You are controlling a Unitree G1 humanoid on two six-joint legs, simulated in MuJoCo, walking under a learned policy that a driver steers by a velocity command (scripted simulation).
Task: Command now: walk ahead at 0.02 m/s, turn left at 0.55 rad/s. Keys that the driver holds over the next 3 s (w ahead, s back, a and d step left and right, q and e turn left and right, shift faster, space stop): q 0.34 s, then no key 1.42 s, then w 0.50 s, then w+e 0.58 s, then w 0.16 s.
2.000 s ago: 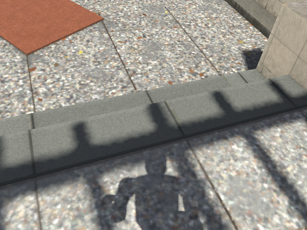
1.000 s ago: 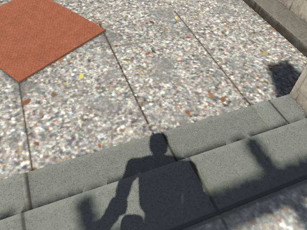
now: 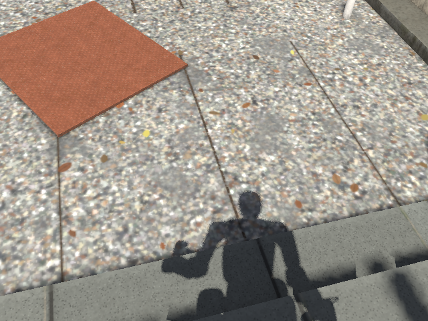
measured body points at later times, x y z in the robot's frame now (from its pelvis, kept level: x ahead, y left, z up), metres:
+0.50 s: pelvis +0.03 -0.06 +0.00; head +0.06 -0.06 +0.45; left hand +0.07 +0.24 -0.11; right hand +0.25 -0.30 -0.10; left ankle -0.02 +0.07 -0.70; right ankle +0.03 -0.16 -0.75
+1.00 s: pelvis +0.02 -0.07 -0.02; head +0.05 -0.06 +0.43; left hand +0.09 +0.23 -0.12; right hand +0.23 -0.28 -0.13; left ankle -0.03 +0.06 -0.75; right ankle +0.04 -0.17 -0.75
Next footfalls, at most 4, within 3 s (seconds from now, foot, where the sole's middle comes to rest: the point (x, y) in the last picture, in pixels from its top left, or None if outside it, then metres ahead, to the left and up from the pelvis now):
0.38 right None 0.07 -0.16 -0.79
0.70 left None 0.01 0.07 -0.79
2.12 left None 0.12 0.14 -0.79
2.54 right None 0.40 0.01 -0.79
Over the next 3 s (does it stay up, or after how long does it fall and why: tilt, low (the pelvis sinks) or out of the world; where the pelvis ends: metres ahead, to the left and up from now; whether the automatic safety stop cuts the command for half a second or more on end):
stays up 0.51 0.15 -0.15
